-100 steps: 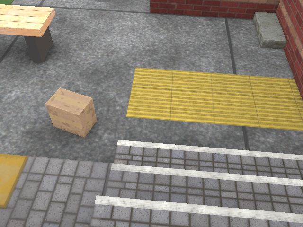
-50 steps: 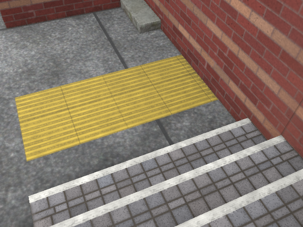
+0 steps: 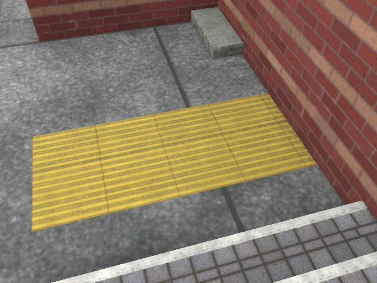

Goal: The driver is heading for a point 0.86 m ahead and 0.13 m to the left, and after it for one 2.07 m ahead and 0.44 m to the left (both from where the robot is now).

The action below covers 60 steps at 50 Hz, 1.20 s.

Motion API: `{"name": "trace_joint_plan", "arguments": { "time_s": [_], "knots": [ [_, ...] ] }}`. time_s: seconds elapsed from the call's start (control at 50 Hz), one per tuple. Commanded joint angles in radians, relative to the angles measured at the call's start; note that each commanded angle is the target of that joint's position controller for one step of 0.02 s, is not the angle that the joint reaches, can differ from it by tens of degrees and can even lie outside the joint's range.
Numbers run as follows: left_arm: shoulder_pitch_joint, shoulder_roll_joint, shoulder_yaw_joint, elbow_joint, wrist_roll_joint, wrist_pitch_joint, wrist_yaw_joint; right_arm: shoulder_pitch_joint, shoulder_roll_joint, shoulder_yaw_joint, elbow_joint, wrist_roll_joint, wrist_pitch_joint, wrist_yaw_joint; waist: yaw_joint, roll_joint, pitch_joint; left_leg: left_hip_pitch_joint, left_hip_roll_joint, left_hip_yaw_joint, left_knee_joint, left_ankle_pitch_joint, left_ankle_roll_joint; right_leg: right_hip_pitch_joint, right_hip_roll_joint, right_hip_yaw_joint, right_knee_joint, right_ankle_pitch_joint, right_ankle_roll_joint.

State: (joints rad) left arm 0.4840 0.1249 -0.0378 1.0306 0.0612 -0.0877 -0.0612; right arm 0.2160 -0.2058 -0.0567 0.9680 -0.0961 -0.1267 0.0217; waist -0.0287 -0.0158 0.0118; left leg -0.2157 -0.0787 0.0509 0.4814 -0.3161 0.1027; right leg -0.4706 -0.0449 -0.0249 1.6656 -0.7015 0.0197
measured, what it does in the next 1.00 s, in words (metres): goes down, turning left: right foot 0.15 m lower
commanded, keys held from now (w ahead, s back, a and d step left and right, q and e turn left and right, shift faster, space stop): w+q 0.86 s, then w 0.12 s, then w+e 0.02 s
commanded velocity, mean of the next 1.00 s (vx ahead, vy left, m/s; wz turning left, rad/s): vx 0.50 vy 0.00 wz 0.55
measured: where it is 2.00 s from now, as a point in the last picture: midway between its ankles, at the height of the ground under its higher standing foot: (135, 263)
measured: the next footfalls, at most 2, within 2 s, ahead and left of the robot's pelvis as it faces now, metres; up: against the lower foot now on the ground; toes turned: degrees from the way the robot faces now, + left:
right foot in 0.36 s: +0.36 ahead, -0.17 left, -0.15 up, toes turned +11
left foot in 1.04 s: +0.39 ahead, +0.13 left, -0.15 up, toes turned +39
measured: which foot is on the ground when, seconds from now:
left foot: down 0.00-0.38, up 0.40-1.00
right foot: up 0.00-0.34, down 0.36-1.00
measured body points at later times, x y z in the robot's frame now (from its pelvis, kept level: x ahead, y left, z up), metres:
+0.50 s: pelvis +0.25 -0.11 -0.17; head +0.25 -0.11 +0.28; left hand +0.25 +0.14 -0.30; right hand +0.29 -0.34 -0.32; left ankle +0.17 +0.02 -0.64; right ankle +0.32 -0.18 -0.88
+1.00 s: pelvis +0.42 -0.03 -0.18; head +0.42 -0.03 +0.27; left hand +0.19 +0.04 -0.32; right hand +0.68 -0.09 -0.29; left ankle +0.37 +0.12 -0.84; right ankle +0.32 -0.18 -0.88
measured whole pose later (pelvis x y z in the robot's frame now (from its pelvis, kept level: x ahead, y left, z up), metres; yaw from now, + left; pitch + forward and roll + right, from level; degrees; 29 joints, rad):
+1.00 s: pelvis +0.42 -0.03 -0.18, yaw +36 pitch +2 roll -1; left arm 0.59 0.12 -0.02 1.16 0.11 -0.15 0.01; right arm 0.13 -0.19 -0.02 0.84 -0.07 -0.06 0.08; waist 0.09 0.02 -0.06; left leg -0.64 0.09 0.00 1.04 -0.25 0.07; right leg 0.00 -0.11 -0.41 0.58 -0.58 0.03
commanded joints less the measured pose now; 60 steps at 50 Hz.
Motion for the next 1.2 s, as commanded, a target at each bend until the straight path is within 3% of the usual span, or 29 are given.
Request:
{"name": "trace_joint_plan", "arguments": {
  "time_s": [0.02, 0.06, 0.1, 0.14, 0.16, 0.22, 0.24, 0.26, 0.28, 0.32, 0.36, 0.38, 0.4, 0.42, 0.44, 0.48, 0.52, 0.58, 0.64, 0.84, 0.96, 1.02, 1.04, 1.06, 1.08, 1.1, 1.12, 1.14, 1.2],
  "knots": [
    [-0.199, 0.148, 0.052, -0.245, -0.028, -0.052, 0.000, 0.250, -0.103, -0.021, 0.036, 0.025, -0.003, 0.029, -0.068, 0.092, 0.032, 0.536, 0.473, -0.630, 0.008, 0.379, 0.299, -0.905, -0.074, 0.215, -0.076, 0.225, 0.010],
    [-0.242, 0.079, 0.030, -0.172, 0.051, -0.013, 0.058, 0.068, 0.083, 0.051, -0.024, 0.031, 0.004, 0.042, 0.008, -0.099, 0.127, -0.121, 0.374, -0.459, -0.125, 0.217, 0.320, -0.509, -0.179, 0.184, -0.562, 0.572, -0.034],
    [-0.242, -0.023, 0.007, -0.171, 0.045, 0.011, 0.053, 0.050, -0.027, 0.043, -0.024, 0.036, 0.013, 0.062, 0.063, 0.037, 0.067, -0.561, 0.201, -0.336, -0.110, 0.074, 0.260, -0.010, -0.114, 0.057, -0.590, 0.711, -0.048],
    [-0.069, 0.030, 0.013, -0.132, 0.044, -0.002, 0.031, 0.079, -0.102, 0.041, -0.057, 0.008, -0.002, 0.057, 0.108, -0.005, 0.034, -0.752, 0.124, -0.250, 0.049, 0.161, 0.215, 0.255, -0.027, -0.067, -0.496, 0.784, -0.015],
    [-0.205, 0.046, 0.002, -0.173, 0.049, -0.003, 0.022, 0.160, -0.065, 0.048, -0.023, -0.008, -0.022, 0.030, 0.013, -0.027, 0.027, -0.504, 0.125, -0.335, 0.133, 0.051, 0.202, 0.025, -0.084, 0.118, -0.664, 1.006, 0.005],
    [-0.499, 0.116, 0.008, -0.262, 0.058, 0.009, 0.017, 0.505, -0.031, 0.055, 0.096, 0.033, -0.023, -0.013, -0.148, 0.050, 0.036, 0.089, 0.208, -0.559, 0.379, -0.004, 0.226, -0.495, -0.046, 0.109, -0.913, 0.802, 0.029],
    [-0.563, 0.095, -0.015, -0.250, 0.047, 0.017, 0.009, 0.493, 0.027, 0.067, 0.082, 0.036, -0.014, -0.022, -0.182, 0.007, 0.085, 0.065, 0.176, -0.547, 0.421, -0.147, 0.176, -0.466, -0.112, 0.188, -1.205, 1.056, 0.016],
    [-0.562, 0.098, -0.019, -0.269, 0.033, 0.017, 0.008, 0.422, -0.027, 0.063, 0.040, 0.033, 0.005, -0.011, -0.160, 0.003, 0.072, -0.178, 0.125, -0.471, 0.381, -0.219, 0.160, -0.171, -0.053, 0.066, -1.339, 1.132, 0.005],
    [-0.540, 0.088, -0.017, -0.282, 0.013, 0.020, 0.009, 0.384, -0.102, 0.055, 0.034, -0.005, 0.022, 0.016, -0.111, 0.103, 0.070, -0.406, 0.135, -0.503, 0.331, -0.216, 0.172, 0.100, -0.024, 0.006, -1.195, 1.089, 0.001],
    [-0.331, 0.180, 0.023, -0.226, -0.003, 0.024, 0.016, 0.293, -0.117, 0.049, -0.021, -0.003, 0.040, 0.039, 0.019, 0.045, 0.106, -0.530, 0.112, -0.524, 0.437, -0.287, 0.129, 0.354, -0.026, -0.001, -1.245, 0.988, -0.020],
    [-0.001, 0.352, 0.112, -0.150, -0.010, -0.009, 0.018, 0.304, -0.125, 0.045, -0.010, -0.019, 0.038, 0.078, 0.175, -0.008, -0.062, -0.600, 0.029, -0.479, 0.879, -0.072, 0.018, 0.724, -0.094, 0.064, -1.111, 0.907, -0.180],
    [0.154, 0.378, 0.120, -0.110, 0.031, -0.013, -0.001, 0.591, 0.045, 0.058, 0.071, 0.025, 0.025, 0.092, 0.089, -0.260, -0.350, -0.742, -0.074, -0.243, 1.406, -0.435, -0.060, 1.027, -0.283, 0.190, -0.887, 1.371, -0.355],
    [0.129, 0.401, 0.105, -0.159, 0.037, -0.002, -0.035, 0.545, 0.048, 0.067, -0.027, 0.059, 0.020, 0.086, 0.086, -0.245, -0.406, -0.969, -0.106, -0.214, 1.714, -0.441, -0.055, 1.012, -0.463, 0.580, -1.088, 1.142, -0.460],
    [0.044, 0.372, 0.107, -0.132, 0.029, 0.008, -0.041, 0.332, -0.005, 0.064, -0.076, 0.058, 0.026, 0.065, 0.115, -0.136, -0.153, -1.207, -0.013, -0.198, 1.766, -0.289, -0.064, 0.826, -0.501, 0.651, -1.209, 0.575, -0.410],
    [-0.006, 0.243, 0.074, -0.123, 0.018, 0.001, -0.041, 0.207, -0.022, 0.061, -0.075, 0.057, 0.028, 0.041, 0.101, -0.012, 0.016, -1.213, 0.052, -0.179, 1.652, -0.056, -0.032, 0.571, -0.350, 0.464, -1.305, 0.135, -0.239],
    [-0.113, 0.092, 0.033, -0.135, 0.037, -0.007, -0.024, 0.319, 0.032, 0.078, -0.047, 0.059, 0.035, 0.019, -0.041, 0.021, 0.055, -0.876, 0.202, -0.235, 1.414, 0.170, -0.017, 0.155, -0.408, 0.416, -1.360, 0.318, -0.229],
    [-0.171, 0.042, 0.016, -0.111, 0.020, -0.046, 0.030, 0.313, 0.055, 0.089, -0.053, 0.033, 0.044, 0.043, -0.082, 0.001, 0.097, -0.824, 0.224, -0.214, 1.164, 0.327, 0.006, 0.030, -0.273, 0.248, -1.376, 0.333, -0.168],
    [0.011, 0.081, 0.008, -0.004, 0.058, -0.090, 0.072, 0.130, -0.040, 0.054, -0.089, 0.036, 0.031, 0.075, 0.045, -0.031, 0.074, -0.802, 0.196, -0.190, 0.744, 0.516, -0.002, 0.103, -0.255, 0.101, -1.401, 0.499, -0.165],
    [0.067, 0.142, 0.012, 0.058, 0.088, -0.062, 0.062, 0.127, -0.008, 0.055, -0.079, 0.033, 0.037, 0.084, 0.001, -0.057, 0.043, -0.909, 0.170, -0.247, 0.815, 0.568, 0.023, 0.245, -0.304, 0.118, -1.356, 0.710, -0.176],
    [0.220, 0.104, -0.010, 0.148, 0.079, -0.070, 0.081, -0.092, -0.028, 0.041, -0.156, 0.028, 0.049, 0.092, 0.078, -0.055, 0.064, -0.793, 0.190, -0.120, 0.756, 0.326, -0.017, 0.482, -0.280, -0.119, -1.280, 0.958, -0.175],
    [0.228, 0.153, 0.040, 0.139, 0.036, -0.064, 0.082, -0.239, -0.011, 0.028, -0.233, 0.036, 0.054, 0.058, 0.118, -0.092, 0.099, -0.699, 0.176, -0.030, 0.532, 0.008, -0.035, 0.592, -0.336, -0.116, -1.239, 1.073, -0.220],
    [0.042, 0.283, 0.096, 0.062, 0.048, -0.056, 0.047, 0.022, -0.080, -0.019, -0.153, 0.021, 0.033, 0.036, -0.030, -0.104, 0.033, -0.077, 0.022, 0.108, 0.472, 0.024, -0.035, 0.222, -0.248, -0.242, -1.023, 1.220, -0.199],
    [-0.079, 0.343, 0.123, 0.029, 0.047, -0.046, 0.011, 0.235, -0.147, -0.060, -0.073, 0.021, 0.010, 0.019, -0.156, -0.027, -0.005, 0.241, -0.038, 0.147, 0.321, 0.159, -0.019, 0.032, -0.195, -0.261, -0.779, 1.104, -0.186],
    [-0.155, 0.289, 0.127, -0.031, 0.050, -0.047, -0.030, 0.467, -0.209, -0.080, 0.008, 0.000, -0.008, -0.015, -0.233, 0.158, -0.124, 0.642, 0.083, -0.052, 0.230, 0.347, 0.100, -0.314, -0.070, -0.240, -0.402, 0.593, -0.130],
    [-0.058, 0.160, 0.127, -0.025, -0.112, -0.032, 0.020, 0.495, -0.251, -0.060, 0.085, 0.098, 0.033, -0.042, -0.175, 0.321, -0.084, 0.658, 0.389, -0.472, 0.175, 0.921, 0.181, -0.552, 0.028, -0.096, 0.034, 0.032, -0.067],
    [-0.167, 0.165, 0.120, -0.090, -0.097, -0.032, 0.041, 0.527, -0.256, -0.053, 0.063, 0.138, 0.052, -0.045, -0.206, 0.120, -0.086, 0.543, 0.416, -0.512, 0.096, 0.878, 0.183, -0.587, 0.020, 0.058, -0.063, 0.091, -0.078],
    [-0.185, 0.110, 0.114, -0.113, -0.087, -0.018, 0.052, 0.422, -0.235, -0.047, 0.075, 0.103, 0.065, -0.053, -0.125, 0.070, 0.014, 0.373, 0.459, -0.516, 0.065, 0.593, 0.156, -0.567, -0.010, 0.091, -0.196, 0.148, -0.069],
    [-0.323, 0.064, 0.101, -0.198, 0.021, -0.033, 0.002, 0.410, -0.010, 0.013, 0.088, 0.037, 0.014, 0.004, -0.123, 0.043, -0.038, 0.211, 0.441, -0.491, 0.092, 0.157, 0.221, -0.550, -0.041, 0.124, -0.246, 0.188, -0.126],
    [-0.137, -0.021, 0.062, -0.111, 0.094, -0.016, -0.006, 0.025, 0.140, 0.084, -0.068, 0.018, -0.002, -0.007, 0.063, 0.054, 0.069, -0.444, 0.271, -0.106, 0.135, -0.039, 0.102, -0.112, -0.089, 0.119, -0.661, 0.865, -0.197]
  ]
}}
Velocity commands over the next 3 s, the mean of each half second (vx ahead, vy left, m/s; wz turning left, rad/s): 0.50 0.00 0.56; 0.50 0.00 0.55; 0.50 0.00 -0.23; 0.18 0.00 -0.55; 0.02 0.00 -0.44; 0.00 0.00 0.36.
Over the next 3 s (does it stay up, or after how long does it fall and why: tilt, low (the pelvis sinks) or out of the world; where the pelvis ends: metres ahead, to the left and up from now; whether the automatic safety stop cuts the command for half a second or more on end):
stays up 0.90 0.18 -0.46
